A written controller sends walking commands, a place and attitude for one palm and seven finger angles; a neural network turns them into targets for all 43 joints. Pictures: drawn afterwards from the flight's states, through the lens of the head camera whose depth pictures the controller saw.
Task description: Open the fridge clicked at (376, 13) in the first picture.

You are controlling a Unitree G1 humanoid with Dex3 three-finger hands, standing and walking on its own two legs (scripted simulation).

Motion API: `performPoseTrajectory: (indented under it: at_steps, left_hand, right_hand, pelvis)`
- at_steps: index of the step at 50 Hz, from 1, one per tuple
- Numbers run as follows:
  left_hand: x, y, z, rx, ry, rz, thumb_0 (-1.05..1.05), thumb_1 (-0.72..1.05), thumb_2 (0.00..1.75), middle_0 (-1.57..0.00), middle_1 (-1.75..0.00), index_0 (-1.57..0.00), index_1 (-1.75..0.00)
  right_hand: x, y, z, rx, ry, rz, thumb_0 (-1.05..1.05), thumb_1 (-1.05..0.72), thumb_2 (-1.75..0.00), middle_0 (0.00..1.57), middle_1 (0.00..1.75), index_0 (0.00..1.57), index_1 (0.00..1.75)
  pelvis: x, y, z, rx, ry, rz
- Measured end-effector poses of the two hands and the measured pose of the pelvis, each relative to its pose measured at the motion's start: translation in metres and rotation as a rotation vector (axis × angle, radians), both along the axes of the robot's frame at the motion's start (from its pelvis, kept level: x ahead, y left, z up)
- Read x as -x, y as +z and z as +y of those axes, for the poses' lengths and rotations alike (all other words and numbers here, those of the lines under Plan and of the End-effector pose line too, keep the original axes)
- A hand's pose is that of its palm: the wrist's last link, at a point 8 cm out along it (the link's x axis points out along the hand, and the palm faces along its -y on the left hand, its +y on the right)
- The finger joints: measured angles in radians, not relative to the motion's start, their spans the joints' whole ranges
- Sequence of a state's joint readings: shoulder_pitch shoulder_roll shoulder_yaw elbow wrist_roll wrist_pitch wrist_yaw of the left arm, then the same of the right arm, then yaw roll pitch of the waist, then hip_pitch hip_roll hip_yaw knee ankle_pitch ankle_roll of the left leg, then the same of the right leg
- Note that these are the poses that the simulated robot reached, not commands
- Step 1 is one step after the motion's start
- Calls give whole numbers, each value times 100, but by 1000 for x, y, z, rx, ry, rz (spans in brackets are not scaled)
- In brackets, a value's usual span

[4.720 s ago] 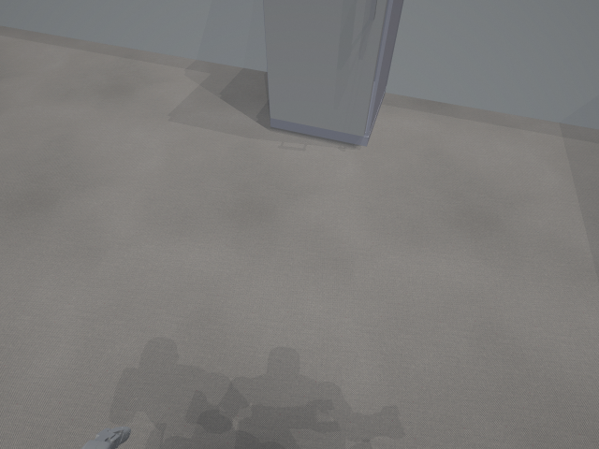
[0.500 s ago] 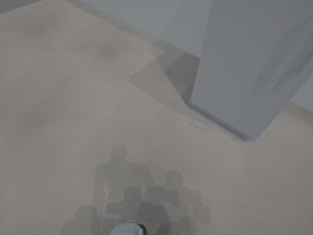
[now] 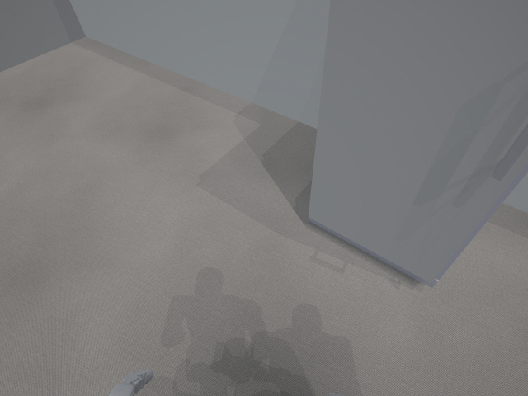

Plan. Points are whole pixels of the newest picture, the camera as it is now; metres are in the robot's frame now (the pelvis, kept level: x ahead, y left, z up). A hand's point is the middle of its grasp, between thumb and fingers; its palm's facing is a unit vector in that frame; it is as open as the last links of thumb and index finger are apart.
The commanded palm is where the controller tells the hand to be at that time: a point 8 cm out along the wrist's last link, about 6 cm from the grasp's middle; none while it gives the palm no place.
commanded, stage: turn to face it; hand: right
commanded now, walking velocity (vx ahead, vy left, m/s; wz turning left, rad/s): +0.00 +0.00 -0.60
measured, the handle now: out of the picture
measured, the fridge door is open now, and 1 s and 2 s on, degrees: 0 0 0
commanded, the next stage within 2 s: take the last steps up to it in 0.90 s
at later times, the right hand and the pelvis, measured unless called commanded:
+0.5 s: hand out of the picture +0.15 -0.16 -0.13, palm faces +0.26 +0.93 -0.27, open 7.4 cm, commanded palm none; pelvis +0.09 +0.04 +0.01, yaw -15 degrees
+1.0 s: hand out of the picture -0.03 -0.20 -0.17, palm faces +0.52 +0.82 -0.25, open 7.4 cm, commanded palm none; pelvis +0.07 +0.00 +0.01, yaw -28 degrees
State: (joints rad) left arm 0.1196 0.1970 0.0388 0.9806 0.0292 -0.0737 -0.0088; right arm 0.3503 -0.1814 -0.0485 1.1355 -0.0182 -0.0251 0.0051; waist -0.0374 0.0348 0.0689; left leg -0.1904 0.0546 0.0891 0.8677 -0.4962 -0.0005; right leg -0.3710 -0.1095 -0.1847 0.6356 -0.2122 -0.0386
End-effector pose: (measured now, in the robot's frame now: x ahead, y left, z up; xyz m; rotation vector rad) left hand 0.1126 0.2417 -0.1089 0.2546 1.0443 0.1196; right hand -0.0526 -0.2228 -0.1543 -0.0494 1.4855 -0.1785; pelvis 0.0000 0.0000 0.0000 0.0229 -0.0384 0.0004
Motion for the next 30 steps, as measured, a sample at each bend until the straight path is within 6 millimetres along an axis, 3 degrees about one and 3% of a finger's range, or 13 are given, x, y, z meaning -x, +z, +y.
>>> performPoseTrajectory:
  at_steps: [5,11,17,19,22,30]
  left_hand:
    - [9,-3,-22,32,44,101,-1,92,90,-20,-30,-20,-30]
    - [24,-13,-13,45,49,267,-1,95,90,-21,-30,-20,-30]
    - [15,-33,4,93,34,341,0,92,90,-21,-30,-20,-30]
    - [3,-42,12,107,20,342,0,92,90,-21,-30,-20,-30]
    - [-23,-40,21,103,-25,329,0,91,90,-20,-30,-20,-30]
    - [-104,-23,27,62,-179,236,0,91,90,-20,-30,-19,-30]
  right_hand:
    - [-62,13,-16,28,13,-72,0,-91,-90,20,30,20,30]
    - [-139,30,-19,79,-7,-225,0,-91,-90,20,30,20,30]
    - [-189,43,-5,141,-19,-326,0,-91,-90,20,30,20,30]
    - [-195,46,1,167,-25,-351,0,-90,-90,20,30,20,30]
    - [-191,55,10,184,-58,-359,0,-90,-90,20,30,20,30]
    - [-150,61,22,197,-192,-305,0,-91,-90,20,30,21,30]
  pelvis:
    - [-27,12,-7,4,-31,4]
    - [-50,16,-2,21,-93,26]
    - [-71,9,20,44,-156,34]
    - [-77,4,29,45,-178,32]
    - [-81,9,37,54,-230,29]
    - [-90,19,45,66,-334,33]
